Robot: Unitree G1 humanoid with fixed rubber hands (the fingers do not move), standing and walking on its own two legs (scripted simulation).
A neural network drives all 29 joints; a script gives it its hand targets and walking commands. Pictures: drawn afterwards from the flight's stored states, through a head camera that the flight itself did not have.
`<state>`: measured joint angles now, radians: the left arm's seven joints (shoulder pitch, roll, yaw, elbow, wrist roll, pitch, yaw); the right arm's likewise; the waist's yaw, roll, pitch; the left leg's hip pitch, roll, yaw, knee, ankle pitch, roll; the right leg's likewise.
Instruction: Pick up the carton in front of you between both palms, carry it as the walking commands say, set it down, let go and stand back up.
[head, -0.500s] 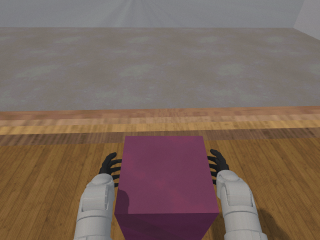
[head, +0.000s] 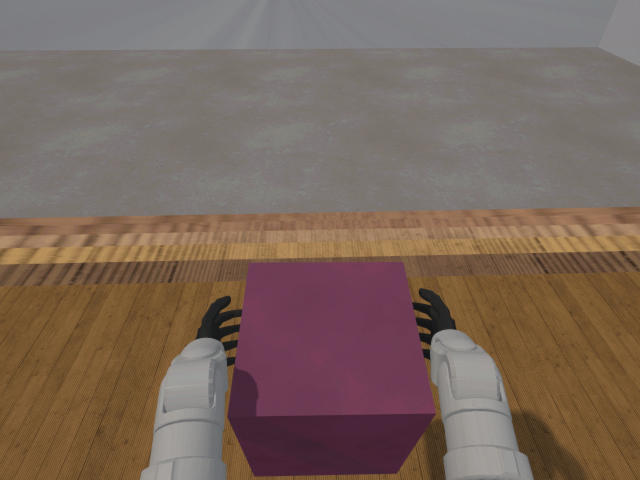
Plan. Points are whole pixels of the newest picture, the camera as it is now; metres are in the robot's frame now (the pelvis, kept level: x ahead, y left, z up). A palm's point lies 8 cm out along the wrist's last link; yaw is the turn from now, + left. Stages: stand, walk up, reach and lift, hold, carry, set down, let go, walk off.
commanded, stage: hold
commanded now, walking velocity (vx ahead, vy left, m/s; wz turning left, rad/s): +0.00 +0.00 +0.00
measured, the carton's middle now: (326, 373) +0.29 +0.00 -0.02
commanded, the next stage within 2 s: carry in 0.62 s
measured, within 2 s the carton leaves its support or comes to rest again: neither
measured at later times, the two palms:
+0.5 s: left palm (205, 355) +0.28 +0.16 +0.04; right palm (438, 345) +0.28 -0.14 +0.05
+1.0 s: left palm (215, 310) +0.32 +0.14 +0.09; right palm (447, 293) +0.33 -0.16 +0.10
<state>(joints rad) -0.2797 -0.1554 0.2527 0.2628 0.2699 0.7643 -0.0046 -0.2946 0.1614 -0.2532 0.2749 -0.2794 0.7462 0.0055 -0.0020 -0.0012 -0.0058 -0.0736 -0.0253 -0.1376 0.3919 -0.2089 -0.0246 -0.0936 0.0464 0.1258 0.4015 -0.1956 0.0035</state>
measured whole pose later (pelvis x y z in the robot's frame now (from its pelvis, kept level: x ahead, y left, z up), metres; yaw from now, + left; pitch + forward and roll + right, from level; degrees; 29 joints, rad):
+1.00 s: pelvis +0.06 -0.01 +0.00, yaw +3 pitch +4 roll +2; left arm -0.11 -0.13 0.06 -0.24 0.09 0.99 0.11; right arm -0.11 0.13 -0.13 -0.27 -0.10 0.99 -0.07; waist 0.00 -0.05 -0.13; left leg -0.42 0.01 0.09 0.70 -0.41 0.01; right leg -0.18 -0.05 -0.07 0.38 -0.26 -0.02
